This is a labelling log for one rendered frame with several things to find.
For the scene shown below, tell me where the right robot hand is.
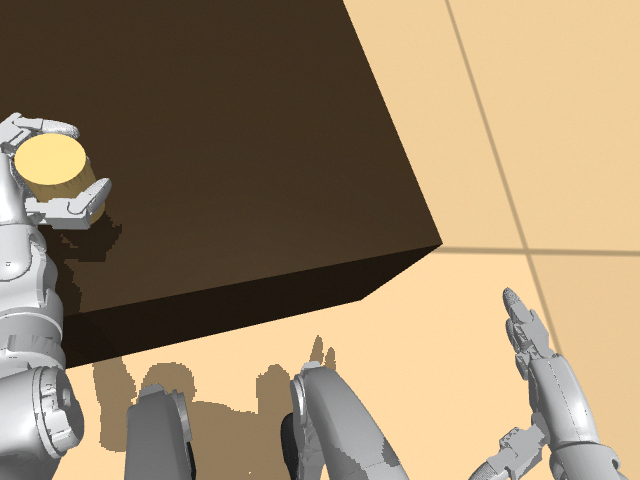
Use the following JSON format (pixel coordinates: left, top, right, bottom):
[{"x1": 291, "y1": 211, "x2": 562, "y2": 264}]
[{"x1": 468, "y1": 288, "x2": 601, "y2": 480}]

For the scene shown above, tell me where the left robot arm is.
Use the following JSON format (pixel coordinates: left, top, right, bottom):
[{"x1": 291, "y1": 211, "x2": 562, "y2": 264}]
[{"x1": 0, "y1": 224, "x2": 84, "y2": 480}]

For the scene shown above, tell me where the can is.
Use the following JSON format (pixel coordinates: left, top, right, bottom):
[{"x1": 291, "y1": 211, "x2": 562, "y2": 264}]
[{"x1": 14, "y1": 133, "x2": 105, "y2": 224}]

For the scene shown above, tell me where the left robot hand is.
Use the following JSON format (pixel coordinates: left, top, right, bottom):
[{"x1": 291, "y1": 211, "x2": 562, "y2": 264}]
[{"x1": 0, "y1": 113, "x2": 112, "y2": 230}]

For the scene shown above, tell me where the right robot arm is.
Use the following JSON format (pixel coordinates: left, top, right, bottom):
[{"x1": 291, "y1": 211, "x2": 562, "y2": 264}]
[{"x1": 549, "y1": 442, "x2": 629, "y2": 480}]

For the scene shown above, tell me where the right robot foot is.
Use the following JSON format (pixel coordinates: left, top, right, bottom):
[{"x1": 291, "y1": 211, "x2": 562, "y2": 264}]
[{"x1": 281, "y1": 412, "x2": 299, "y2": 480}]

